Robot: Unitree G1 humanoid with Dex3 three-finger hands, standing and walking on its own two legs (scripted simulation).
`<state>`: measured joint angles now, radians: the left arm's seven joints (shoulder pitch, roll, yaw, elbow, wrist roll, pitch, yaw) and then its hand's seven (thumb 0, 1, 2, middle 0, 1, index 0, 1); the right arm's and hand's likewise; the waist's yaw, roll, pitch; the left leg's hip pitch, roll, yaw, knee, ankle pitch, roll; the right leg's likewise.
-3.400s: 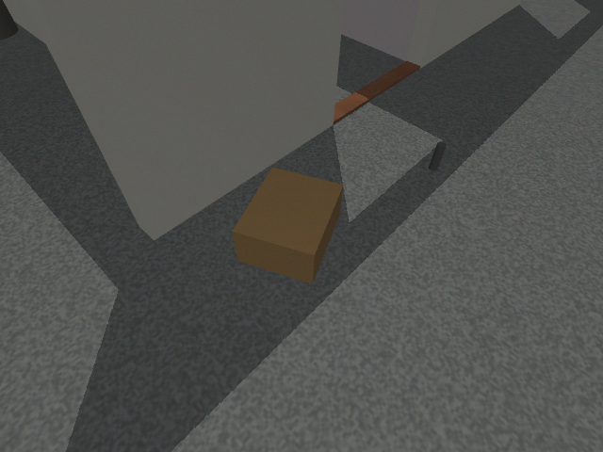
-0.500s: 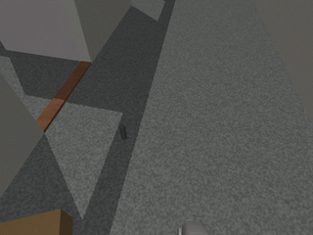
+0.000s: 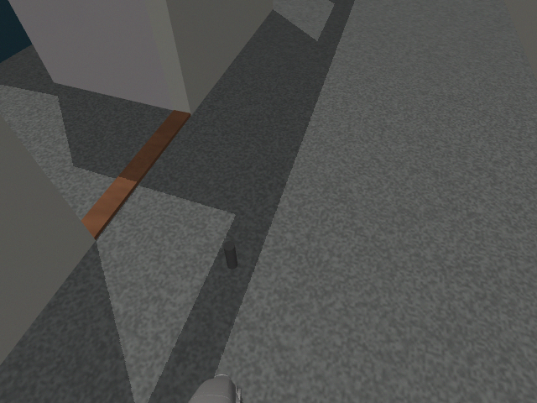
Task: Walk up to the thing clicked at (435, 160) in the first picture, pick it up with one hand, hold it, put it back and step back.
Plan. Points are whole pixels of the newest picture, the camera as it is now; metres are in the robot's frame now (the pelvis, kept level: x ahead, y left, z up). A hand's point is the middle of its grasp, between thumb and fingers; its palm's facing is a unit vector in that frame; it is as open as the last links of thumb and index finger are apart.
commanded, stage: walk up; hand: left
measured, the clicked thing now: (230, 255) +0.73 +0.21 -0.69
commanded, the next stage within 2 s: none
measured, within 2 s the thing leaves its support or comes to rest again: neither
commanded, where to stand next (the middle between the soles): +0.36 +0.03 m, yaw -2 degrees
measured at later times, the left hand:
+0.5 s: hand (129, 331) +0.24 +0.28 -0.13, palm faces -0.04 -0.89 -0.45, open 7.4 cm
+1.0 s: hand (141, 282) +0.35 +0.30 -0.16, palm faces -0.09 -0.92 -0.39, open 7.4 cm
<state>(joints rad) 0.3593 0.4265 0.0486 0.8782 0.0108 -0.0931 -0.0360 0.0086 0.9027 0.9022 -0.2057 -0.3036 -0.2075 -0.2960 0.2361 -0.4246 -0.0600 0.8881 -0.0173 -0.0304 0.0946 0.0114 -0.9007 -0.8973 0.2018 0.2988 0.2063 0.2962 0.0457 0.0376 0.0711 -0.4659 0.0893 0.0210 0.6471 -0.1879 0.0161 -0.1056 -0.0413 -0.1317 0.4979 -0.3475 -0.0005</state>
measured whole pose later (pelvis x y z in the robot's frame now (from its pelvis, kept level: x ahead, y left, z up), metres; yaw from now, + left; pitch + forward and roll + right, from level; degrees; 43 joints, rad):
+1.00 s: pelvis +0.29 +0.03 -0.01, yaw -2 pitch -2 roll +0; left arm 0.25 0.42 0.02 0.94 0.00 -0.05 0.00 0.01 0.91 0.90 -0.20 -0.30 -0.20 -0.30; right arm 0.20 -0.38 -0.03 0.89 -0.01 -0.03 0.03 0.01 -0.90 -0.90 0.21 0.30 0.21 0.30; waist -0.01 -0.02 0.10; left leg -0.38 0.06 0.04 0.68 -0.27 -0.01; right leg -0.39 -0.04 -0.02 0.82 -0.45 -0.03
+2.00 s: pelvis +0.32 +0.03 +0.01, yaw -3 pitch -2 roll +0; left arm 0.08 0.35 0.01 1.19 0.00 0.00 -0.01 0.01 0.91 0.90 -0.20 -0.30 -0.20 -0.30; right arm 0.09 -0.35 0.01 1.18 0.00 -0.02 0.01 0.01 -0.90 -0.90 0.20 0.30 0.21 0.30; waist -0.01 0.00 0.05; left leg -0.14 0.04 0.03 0.35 -0.16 -0.02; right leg -0.11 -0.03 -0.02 0.33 -0.18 0.03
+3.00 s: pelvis +0.33 +0.03 +0.02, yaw -2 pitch -3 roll +0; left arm 0.10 0.35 0.00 1.15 0.01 -0.01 -0.01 0.01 0.91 0.90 -0.20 -0.30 -0.20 -0.30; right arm 0.09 -0.35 0.00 1.15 -0.01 -0.01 0.01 0.01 -0.90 -0.90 0.20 0.30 0.21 0.30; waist -0.01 0.00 0.05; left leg -0.12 0.04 0.02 0.32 -0.15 -0.03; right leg -0.09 -0.03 -0.03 0.31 -0.17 0.02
